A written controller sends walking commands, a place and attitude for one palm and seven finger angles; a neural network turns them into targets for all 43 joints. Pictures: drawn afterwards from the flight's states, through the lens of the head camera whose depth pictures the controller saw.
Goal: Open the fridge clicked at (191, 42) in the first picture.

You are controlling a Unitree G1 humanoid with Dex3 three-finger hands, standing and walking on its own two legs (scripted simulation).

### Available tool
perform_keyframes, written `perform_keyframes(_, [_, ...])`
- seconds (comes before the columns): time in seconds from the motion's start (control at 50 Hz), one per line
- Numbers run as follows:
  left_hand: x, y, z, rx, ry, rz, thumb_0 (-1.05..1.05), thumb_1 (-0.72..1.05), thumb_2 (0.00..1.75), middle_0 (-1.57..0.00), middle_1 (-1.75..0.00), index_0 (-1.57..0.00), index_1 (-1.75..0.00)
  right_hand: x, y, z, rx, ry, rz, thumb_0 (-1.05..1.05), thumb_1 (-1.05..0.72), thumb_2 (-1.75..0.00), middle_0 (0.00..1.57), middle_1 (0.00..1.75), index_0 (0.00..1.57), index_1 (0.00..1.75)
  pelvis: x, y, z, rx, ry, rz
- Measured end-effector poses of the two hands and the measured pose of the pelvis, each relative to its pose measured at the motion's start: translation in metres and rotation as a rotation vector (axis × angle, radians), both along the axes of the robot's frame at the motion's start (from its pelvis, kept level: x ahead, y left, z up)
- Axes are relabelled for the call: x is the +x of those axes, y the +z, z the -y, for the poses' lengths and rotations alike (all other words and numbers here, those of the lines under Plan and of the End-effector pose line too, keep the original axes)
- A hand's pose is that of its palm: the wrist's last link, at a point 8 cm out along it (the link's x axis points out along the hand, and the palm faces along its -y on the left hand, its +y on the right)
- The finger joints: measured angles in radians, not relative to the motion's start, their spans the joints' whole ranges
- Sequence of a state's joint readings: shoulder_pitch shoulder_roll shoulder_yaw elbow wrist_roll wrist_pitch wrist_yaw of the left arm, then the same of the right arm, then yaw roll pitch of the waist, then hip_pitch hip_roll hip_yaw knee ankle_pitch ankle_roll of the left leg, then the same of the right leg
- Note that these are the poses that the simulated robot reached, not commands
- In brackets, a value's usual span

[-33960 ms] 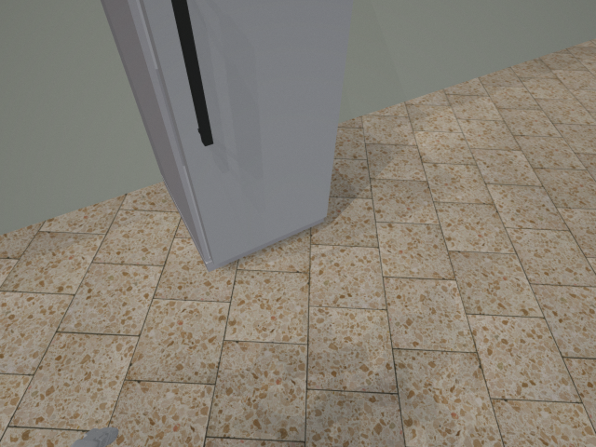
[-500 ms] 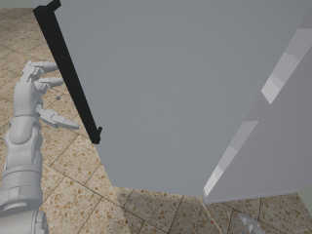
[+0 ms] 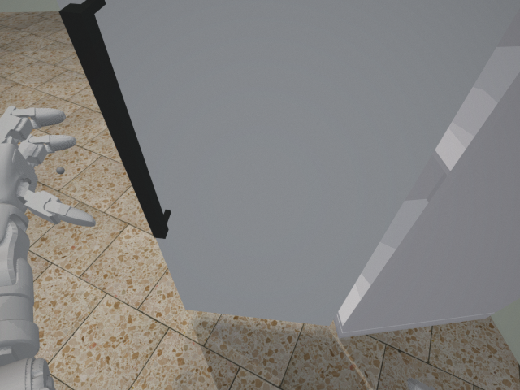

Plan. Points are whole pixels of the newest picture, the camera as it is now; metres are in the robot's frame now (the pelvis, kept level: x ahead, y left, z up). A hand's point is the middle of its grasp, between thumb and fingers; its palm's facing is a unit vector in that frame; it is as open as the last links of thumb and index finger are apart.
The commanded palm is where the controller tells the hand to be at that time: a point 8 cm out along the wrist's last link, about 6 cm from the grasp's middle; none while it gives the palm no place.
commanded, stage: slip the hand off the handle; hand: left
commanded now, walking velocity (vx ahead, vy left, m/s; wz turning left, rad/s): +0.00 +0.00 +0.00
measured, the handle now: (137, 149) +0.44 +0.22 +0.14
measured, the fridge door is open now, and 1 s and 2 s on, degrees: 77 77 77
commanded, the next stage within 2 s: draw the hand back to the body in 0.52 s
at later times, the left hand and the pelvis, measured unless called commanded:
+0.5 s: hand (29, 226) +0.27 +0.30 +0.16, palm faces +0.25 -0.95 -0.17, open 14.6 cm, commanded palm +0.23 +0.34 +0.17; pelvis -0.01 +0.00 +0.00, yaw +2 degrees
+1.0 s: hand (18, 243) +0.24 +0.28 +0.17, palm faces +0.05 -1.00 -0.05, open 14.6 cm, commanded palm +0.20 +0.32 +0.18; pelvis +0.00 -0.01 +0.01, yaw +2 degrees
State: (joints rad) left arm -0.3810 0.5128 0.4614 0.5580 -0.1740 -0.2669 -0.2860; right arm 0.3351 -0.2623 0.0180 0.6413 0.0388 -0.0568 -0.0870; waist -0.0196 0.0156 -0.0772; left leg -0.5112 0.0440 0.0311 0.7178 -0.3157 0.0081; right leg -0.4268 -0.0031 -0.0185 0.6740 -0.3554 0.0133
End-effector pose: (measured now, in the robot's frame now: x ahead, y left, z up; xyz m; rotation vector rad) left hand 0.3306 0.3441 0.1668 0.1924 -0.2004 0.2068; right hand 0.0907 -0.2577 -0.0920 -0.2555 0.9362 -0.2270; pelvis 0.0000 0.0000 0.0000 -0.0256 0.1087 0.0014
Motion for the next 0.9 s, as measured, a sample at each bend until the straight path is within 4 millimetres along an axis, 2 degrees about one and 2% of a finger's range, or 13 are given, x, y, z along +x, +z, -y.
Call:
perform_keyframes(0.14, [-0.029, -0.007, -0.002, -0.007, 0.012, 0.001, -0.01, -0.55, 0.2, -0.25, -1.15, -0.26, -1.16, 0.006, 0.003, -0.004, -0.001, 0.018, 0.041, 0.01, -0.9, -0.9, 0.2, 0.3, 0.21, 0.3, -0.005, -0.001, -0.001, -0.001, 0.006, 0.018])
perform_keyframes(0.42, [-0.075, -0.004, 0.002, 0.005, 0.014, 0.01, -0.02, -0.55, 0.2, -0.26, -1.15, -0.26, -1.16, 0.056, 0.021, -0.023, 0.025, 0.117, 0.227, 0.01, -0.9, -0.9, 0.2, 0.3, 0.21, 0.3, -0.012, 0.001, 0.002, 0.0, 0.024, 0.056])
perform_keyframes(0.58, [-0.102, -0.006, 0.001, 0.005, 0.042, -0.002, -0.01, -0.55, 0.2, -0.26, -1.15, -0.26, -1.16, 0.071, 0.027, -0.028, 0.03, 0.164, 0.276, 0.01, -0.9, -0.9, 0.2, 0.3, 0.21, 0.3, -0.012, 0.002, 0.007, 0.003, 0.036, 0.073])
perform_keyframes(0.66, [-0.106, -0.004, 0.001, 0.004, 0.045, 0.006, -0.02, -0.55, 0.2, -0.26, -1.15, -0.26, -1.16, 0.073, 0.026, -0.026, 0.022, 0.179, 0.275, 0.01, -0.9, -0.9, 0.2, 0.3, 0.21, 0.3, -0.012, 0.002, 0.009, 0.002, 0.044, 0.078])
perform_keyframes(0.78, [-0.097, -0.01, 0.009, -0.148, -0.137, -0.144, -0.02, -0.55, 0.2, -0.25, -1.15, -0.25, -1.16, 0.075, 0.033, -0.023, 0.029, 0.153, 0.313, 0.02, -0.9, -0.9, 0.2, 0.3, 0.21, 0.3, -0.008, 0.007, 0.011, 0.003, 0.05, 0.11])
perform_keyframes(0.9, [-0.101, 0.009, 0.012, -0.128, -0.181, -0.145, -0.02, -0.55, 0.2, -0.25, -1.15, -0.25, -1.15, 0.078, 0.046, -0.022, 0.058, 0.15, 0.397, 0.02, -0.9, -0.9, 0.2, 0.3, 0.21, 0.3, -0.004, 0.011, 0.011, 0.008, 0.034, 0.122])
